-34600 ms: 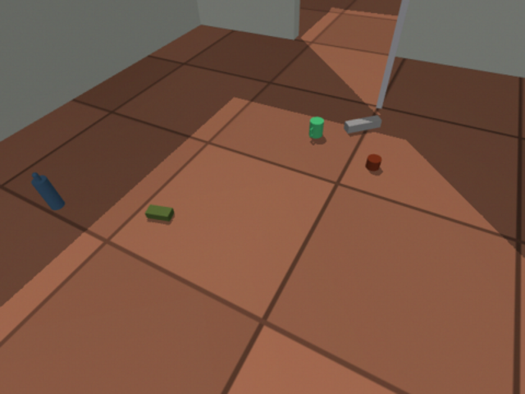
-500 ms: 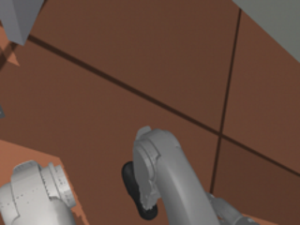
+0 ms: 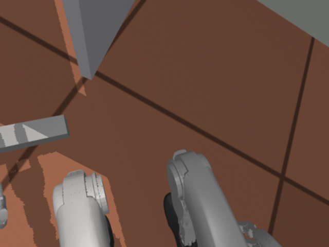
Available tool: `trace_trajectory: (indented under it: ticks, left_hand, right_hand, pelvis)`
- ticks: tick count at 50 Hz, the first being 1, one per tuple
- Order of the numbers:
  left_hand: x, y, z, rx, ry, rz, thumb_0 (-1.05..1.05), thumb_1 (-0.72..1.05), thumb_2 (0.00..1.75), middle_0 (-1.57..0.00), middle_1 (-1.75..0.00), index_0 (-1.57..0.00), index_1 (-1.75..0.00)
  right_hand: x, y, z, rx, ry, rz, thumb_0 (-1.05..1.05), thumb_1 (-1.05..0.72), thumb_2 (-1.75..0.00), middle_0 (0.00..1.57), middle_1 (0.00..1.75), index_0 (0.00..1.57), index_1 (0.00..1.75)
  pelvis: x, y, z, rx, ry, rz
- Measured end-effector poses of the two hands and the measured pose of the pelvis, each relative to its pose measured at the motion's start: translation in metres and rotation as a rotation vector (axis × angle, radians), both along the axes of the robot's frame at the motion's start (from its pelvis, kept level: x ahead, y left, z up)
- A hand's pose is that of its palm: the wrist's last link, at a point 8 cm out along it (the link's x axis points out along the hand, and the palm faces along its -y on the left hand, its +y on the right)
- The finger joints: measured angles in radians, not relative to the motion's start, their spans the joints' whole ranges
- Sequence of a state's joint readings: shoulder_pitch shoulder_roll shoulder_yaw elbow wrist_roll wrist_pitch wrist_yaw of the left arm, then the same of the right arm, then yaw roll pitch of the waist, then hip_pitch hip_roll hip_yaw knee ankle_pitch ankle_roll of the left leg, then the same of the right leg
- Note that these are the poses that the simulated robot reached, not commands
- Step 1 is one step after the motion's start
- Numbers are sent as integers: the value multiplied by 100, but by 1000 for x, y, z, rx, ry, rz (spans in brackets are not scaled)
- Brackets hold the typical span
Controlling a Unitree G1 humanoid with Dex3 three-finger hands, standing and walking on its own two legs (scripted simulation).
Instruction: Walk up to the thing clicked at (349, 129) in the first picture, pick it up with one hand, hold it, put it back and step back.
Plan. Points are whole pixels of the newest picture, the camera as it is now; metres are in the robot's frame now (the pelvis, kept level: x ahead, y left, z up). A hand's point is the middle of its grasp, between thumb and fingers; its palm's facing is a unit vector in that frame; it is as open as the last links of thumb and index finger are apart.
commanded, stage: withdraw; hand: left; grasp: from above
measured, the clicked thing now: (26, 134) +0.45 +0.35 -0.30
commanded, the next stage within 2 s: home in 0.50 s
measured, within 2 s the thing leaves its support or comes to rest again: neither
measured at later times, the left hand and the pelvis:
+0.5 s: hand out of the picture +0.42 +0.35 -0.16, palm faces -0.47 -0.09 -0.88, open 14.0 cm; pelvis -0.02 -0.01 +0.00, yaw +2 degrees
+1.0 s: hand out of the picture +0.39 +0.33 -0.05, palm faces -0.34 -0.42 -0.84, open 10.1 cm; pelvis +0.00 +0.00 +0.08, yaw +5 degrees
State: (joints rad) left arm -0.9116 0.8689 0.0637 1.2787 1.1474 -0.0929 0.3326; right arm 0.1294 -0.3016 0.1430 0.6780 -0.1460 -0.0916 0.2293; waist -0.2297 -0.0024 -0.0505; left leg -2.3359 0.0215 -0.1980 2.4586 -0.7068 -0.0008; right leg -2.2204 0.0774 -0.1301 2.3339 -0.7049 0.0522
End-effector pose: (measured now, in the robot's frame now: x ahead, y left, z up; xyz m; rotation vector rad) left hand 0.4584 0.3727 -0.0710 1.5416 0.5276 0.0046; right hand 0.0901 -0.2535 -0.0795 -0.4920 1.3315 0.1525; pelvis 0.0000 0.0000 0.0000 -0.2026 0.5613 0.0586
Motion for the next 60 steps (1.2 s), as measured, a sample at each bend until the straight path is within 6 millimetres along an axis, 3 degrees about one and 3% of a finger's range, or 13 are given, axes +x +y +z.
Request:
trace_trajectory:
  ticks: [5, 9, 17, 24, 28, 36, 41, 45, 49, 54, 60]
  left_hand:
    - [-11, -7, 34, -36, 114, 4, 0, -51, 99, -9, -100, -8, -101]
    - [-20, -20, 39, -86, 193, -32, 0, -51, 100, -9, -101, -8, -101]
    - [-29, -31, 10, -157, 193, -138, 0, -50, 100, -9, -100, -9, -101]
    - [-30, -20, -28, -119, 154, -154, 0, -50, 100, -9, -100, -9, -100]
    - [-20, -15, -35, -88, 109, -144, 0, -50, 99, -9, -100, -9, -100]
    - [9, -13, -13, -47, 32, -86, 0, -42, 96, -15, -93, -15, -92]
    - [6, -19, 11, -97, 44, -25, 0, -23, 93, -21, -76, -19, -77]
    - [-17, -24, 39, -194, 57, 33, 0, 0, 89, -22, -61, -20, -63]
    - [-56, -27, 73, -328, 56, 109, 0, 28, 86, -22, -47, -20, -48]
    - [-109, -29, 115, -490, 35, 192, 0, 60, 87, -22, -37, -21, -38]
    - [-163, -39, 162, -655, -7, 303, 1, 79, 89, -22, -32, -21, -33]
  right_hand:
    - [7, 0, 11, 19, -28, -41, 0, -90, -90, 20, 30, 21, 30]
    - [4, -8, 25, -20, -28, -51, 0, -90, -90, 20, 30, 21, 30]
    - [-20, -31, 38, -155, 37, -45, 0, -90, -89, 20, 30, 21, 30]
    - [-37, -29, 20, -193, 94, -43, 0, -90, -89, 20, 30, 21, 30]
    - [-42, -18, 6, -171, 113, -45, 0, -90, -89, 20, 30, 21, 30]
    - [-41, 4, -8, -86, 100, -95, 0, -89, -89, 20, 30, 21, 30]
    - [-35, 10, 1, -31, 85, -141, 0, -89, -89, 20, 30, 21, 30]
    - [-25, 8, 19, -6, 67, -170, 0, -89, -89, 20, 30, 21, 30]
    - [-6, 1, 44, -6, 25, -168, 0, -90, -89, 20, 30, 21, 30]
    - [31, -6, 83, -19, -91, -140, 0, -90, -89, 20, 30, 21, 30]
    - [86, 2, 138, 1, -290, -94, 1, -90, -89, 20, 30, 21, 30]
  pelvis:
    - [-6, -3, 24, 26, 5, 21]
    - [-12, -5, 38, 37, 0, 30]
    - [-18, -8, 31, 38, -10, 29]
    - [-19, -6, 5, 29, -34, 25]
    - [-17, -5, -4, 26, -33, 24]
    - [-9, -2, -3, 19, 14, 19]
    - [-4, -2, 15, 25, 43, 25]
    - [-2, -2, 40, 37, 59, 33]
    - [-2, -3, 70, 52, 63, 42]
    - [-4, -4, 107, 66, 47, 54]
    - [-6, -5, 151, 78, -1, 77]
